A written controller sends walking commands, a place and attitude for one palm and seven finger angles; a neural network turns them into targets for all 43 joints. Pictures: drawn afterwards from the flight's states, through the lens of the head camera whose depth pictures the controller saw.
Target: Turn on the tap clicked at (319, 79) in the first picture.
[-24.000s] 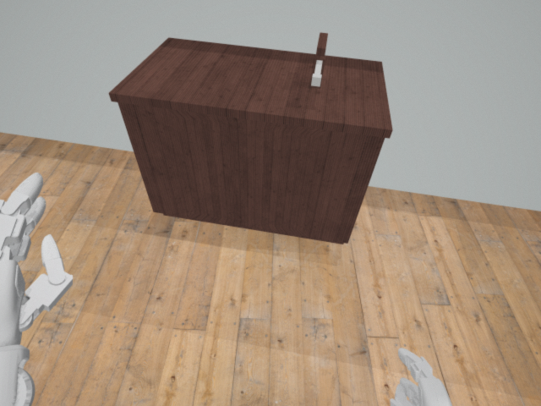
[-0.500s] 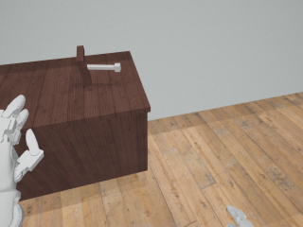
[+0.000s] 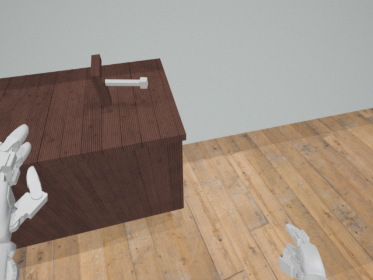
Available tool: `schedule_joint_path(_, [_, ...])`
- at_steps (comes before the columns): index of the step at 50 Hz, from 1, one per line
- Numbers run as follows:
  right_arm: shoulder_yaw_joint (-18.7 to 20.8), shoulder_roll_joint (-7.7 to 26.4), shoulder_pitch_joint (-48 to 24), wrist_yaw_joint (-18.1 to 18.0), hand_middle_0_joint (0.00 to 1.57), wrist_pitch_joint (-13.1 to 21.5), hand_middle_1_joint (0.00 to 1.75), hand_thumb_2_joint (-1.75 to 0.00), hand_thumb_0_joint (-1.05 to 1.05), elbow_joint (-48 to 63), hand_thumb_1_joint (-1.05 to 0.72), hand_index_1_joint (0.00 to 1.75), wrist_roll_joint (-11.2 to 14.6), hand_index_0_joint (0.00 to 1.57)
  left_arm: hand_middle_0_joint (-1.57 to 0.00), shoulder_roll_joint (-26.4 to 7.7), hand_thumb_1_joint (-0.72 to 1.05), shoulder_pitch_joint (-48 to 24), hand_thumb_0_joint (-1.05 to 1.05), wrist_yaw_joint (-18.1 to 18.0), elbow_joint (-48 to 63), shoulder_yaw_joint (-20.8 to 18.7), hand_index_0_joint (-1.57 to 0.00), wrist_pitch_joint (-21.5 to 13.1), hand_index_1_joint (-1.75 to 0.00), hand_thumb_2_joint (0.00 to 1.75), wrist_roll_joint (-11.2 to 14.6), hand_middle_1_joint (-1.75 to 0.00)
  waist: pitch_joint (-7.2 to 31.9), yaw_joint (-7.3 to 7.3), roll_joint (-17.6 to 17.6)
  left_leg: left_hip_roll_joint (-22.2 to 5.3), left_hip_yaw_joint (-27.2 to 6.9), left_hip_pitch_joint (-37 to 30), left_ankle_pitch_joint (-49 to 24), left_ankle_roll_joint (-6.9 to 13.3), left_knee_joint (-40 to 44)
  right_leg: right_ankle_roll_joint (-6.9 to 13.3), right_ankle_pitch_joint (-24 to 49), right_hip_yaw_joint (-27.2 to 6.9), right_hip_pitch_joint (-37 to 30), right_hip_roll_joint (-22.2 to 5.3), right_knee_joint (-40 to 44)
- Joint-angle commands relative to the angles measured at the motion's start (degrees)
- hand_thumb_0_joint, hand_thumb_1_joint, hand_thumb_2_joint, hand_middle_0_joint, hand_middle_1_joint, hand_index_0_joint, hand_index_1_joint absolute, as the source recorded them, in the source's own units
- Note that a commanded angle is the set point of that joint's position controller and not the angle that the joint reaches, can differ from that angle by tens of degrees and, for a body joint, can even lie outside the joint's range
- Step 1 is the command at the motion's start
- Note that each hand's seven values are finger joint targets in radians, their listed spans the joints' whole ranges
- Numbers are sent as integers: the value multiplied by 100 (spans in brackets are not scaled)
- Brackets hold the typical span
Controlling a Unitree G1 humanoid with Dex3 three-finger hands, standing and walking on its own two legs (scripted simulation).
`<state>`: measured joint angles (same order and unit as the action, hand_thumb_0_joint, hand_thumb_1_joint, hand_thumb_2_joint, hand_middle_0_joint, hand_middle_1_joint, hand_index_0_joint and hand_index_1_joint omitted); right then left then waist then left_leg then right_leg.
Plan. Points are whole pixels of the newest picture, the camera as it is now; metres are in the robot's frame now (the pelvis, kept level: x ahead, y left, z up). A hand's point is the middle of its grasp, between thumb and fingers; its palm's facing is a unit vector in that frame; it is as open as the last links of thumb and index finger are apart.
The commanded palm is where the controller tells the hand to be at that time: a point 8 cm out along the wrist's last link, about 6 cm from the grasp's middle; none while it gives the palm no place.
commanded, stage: stand and check the lever's angle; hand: left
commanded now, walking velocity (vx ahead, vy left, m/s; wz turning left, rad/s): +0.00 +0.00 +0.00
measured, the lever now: (143, 82) +0.72 +0.20 +0.02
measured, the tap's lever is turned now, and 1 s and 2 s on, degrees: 75 75 75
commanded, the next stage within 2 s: stand and wait in 0.20 s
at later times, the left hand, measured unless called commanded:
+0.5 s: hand (24, 205) +0.20 +0.27 +0.15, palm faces +0.39 -0.84 -0.38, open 7.4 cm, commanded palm +0.14 +0.30 +0.18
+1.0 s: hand (17, 205) +0.19 +0.27 +0.15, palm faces +0.40 -0.84 -0.36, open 7.4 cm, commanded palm +0.14 +0.31 +0.18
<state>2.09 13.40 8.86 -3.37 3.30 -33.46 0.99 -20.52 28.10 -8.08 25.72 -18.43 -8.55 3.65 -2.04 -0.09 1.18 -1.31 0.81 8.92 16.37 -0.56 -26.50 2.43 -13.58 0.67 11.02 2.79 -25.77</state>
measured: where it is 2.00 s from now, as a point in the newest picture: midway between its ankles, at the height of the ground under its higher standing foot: outside the picture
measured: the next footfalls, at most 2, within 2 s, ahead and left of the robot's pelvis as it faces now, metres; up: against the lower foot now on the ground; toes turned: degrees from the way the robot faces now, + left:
none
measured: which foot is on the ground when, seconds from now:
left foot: down 0.00-1.00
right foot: down 0.00-1.00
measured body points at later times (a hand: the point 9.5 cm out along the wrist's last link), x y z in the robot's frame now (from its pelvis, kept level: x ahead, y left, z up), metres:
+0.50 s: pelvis -0.02 +0.02 +0.00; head -0.01 +0.02 +0.45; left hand +0.17 +0.31 +0.17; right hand +0.14 -0.21 -0.09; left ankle -0.02 +0.12 -0.74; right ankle +0.00 -0.09 -0.74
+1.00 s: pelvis -0.02 +0.03 +0.00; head -0.02 +0.03 +0.45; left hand +0.17 +0.32 +0.17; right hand +0.16 -0.20 -0.08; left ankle -0.02 +0.12 -0.74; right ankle +0.00 -0.09 -0.74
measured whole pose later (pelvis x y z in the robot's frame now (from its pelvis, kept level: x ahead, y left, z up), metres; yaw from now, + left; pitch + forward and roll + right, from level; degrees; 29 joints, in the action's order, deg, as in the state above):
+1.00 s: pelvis -0.02 +0.03 +0.00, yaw +0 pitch -1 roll -1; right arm 0.3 11.8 10.9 -3.9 3.8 -35.1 0.2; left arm -19.0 26.3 -8.5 24.0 -17.5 -7.7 3.0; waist -0.7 -0.9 1.4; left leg 0.5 1.9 9.5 13.7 1.8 -24.3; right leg 0.0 -9.6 -0.5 10.7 1.0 -21.4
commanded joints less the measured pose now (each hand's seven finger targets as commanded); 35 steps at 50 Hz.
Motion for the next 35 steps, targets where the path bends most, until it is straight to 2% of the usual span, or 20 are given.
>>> schedule_joint_path(1, [136,565,-374,-69,20,260,30,-90,0,833,-90,30,-9,20,-20,-880,90,-401,0,-110,1258,-595,-20,-328,-30,90,-19,-30,777,18,242,-398,-370,-19,-1641,228,335,-105,1642,-655,-461,-589,374])
schedule_joint_path(7, [98,548,-381,-86,20,264,30,-90,0,822,-90,30,-41,20,-20,-878,90,-512,0,-118,1066,-582,-20,-263,-30,90,-25,-30,693,-2,22,-315,-349,140,-1084,230,435,-111,1256,-707,-447,-583,619])
schedule_joint_path(13, [60,548,-407,-82,20,294,30,-90,0,827,-90,30,-56,20,-20,-855,90,-611,0,-127,1107,-519,-20,-243,-30,90,-39,-30,593,-21,164,-295,-399,267,-741,237,631,-134,870,-629,-422,-519,718])
schedule_joint_path(14, [57,545,-402,-83,20,305,30,-90,0,814,-90,30,-62,20,-20,-871,90,-618,0,-132,1114,-538,-20,-244,-30,90,-46,-30,627,-26,90,-299,-411,270,-754,237,648,-140,887,-600,-455,-506,696])
schedule_joint_path(15, [63,566,-432,-94,20,305,30,-90,0,822,-90,30,-69,20,-20,-937,90,-664,0,-137,1189,-581,-20,-249,-30,90,-53,-30,618,-21,245,-306,-441,291,-705,229,706,-137,835,-586,-445,-492,682])
schedule_joint_path(17, [46,539,-412,-96,20,325,30,-90,0,813,-90,30,-69,20,-20,-877,90,-572,0,-140,1122,-561,-20,-252,-30,90,-51,-30,614,-36,142,-330,-452,317,-689,242,761,-166,863,-510,-483,-457,646])
schedule_joint_path(20, [63,556,-400,-101,20,335,30,-90,0,785,-90,30,-76,20,-20,-910,90,-561,0,-143,1128,-597,-20,-264,-30,90,-59,-30,647,-29,193,-314,-453,375,-610,221,784,-163,827,-504,-521,-457,659])
schedule_joint_path(24, [71,548,-371,-98,20,360,30,-90,0,768,-90,30,-67,20,-20,-842,90,-464,0,-138,1132,-566,-20,-274,-30,90,-58,-30,757,-32,139,-311,-410,291,-919,213,717,-169,1121,-474,-597,-457,582])
schedule_joint_path(25, [72,557,-405,-107,20,363,30,-90,0,763,-90,30,-70,20,-20,-869,90,-503,0,-136,1188,-568,-20,-281,-30,90,-59,-30,737,-25,292,-310,-421,298,-842,202,741,-170,1042,-472,-553,-459,589])
schedule_joint_path(29, [68,554,-376,-114,20,374,30,-90,0,739,-90,30,-77,20,-20,-844,90,-513,0,-147,1114,-572,-20,-296,-30,90,-76,-30,698,-42,173,-336,-465,414,-781,206,819,-189,1030,-408,-612,-408,537])
schedule_joint_path(35, [77,561,-414,-131,20,374,30,-90,0,727,-90,30,-83,20,-20,-854,90,-602,0,-132,1066,-572,-20,-302,-30,90,-78,-30,582,-27,256,-296,-433,452,-545,188,836,-176,911,-470,-486,-424,638])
